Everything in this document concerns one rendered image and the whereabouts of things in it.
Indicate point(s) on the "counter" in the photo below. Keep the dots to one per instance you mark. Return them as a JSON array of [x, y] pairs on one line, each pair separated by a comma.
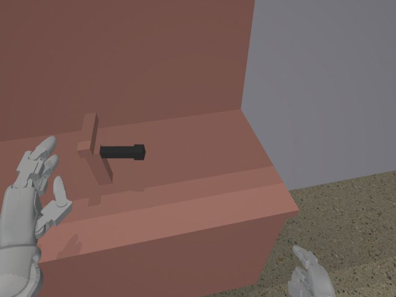
[[203, 210]]

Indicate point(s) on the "tap lever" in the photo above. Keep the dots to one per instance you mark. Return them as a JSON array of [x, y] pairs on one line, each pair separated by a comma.
[[137, 152]]

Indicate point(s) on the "left robot forearm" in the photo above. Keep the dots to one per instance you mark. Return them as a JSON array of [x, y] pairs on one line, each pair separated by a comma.
[[20, 275]]

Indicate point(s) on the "robot left hand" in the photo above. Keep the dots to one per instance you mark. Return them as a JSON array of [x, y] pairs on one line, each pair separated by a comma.
[[21, 206]]

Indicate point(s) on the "robot right hand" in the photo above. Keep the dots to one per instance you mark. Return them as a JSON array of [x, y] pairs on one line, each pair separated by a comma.
[[315, 281]]

